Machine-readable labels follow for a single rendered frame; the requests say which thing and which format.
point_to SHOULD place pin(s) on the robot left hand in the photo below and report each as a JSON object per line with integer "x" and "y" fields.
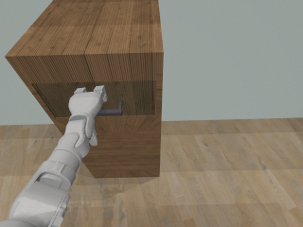
{"x": 88, "y": 103}

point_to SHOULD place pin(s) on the drawer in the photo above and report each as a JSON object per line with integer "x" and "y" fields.
{"x": 138, "y": 96}

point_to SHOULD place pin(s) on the cabinet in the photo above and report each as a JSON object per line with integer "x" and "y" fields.
{"x": 97, "y": 41}

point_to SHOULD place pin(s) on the robot left forearm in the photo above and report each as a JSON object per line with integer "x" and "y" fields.
{"x": 59, "y": 170}

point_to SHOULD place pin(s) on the left robot upper arm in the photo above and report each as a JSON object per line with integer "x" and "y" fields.
{"x": 43, "y": 205}

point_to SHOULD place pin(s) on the handle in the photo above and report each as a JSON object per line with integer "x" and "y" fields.
{"x": 112, "y": 112}

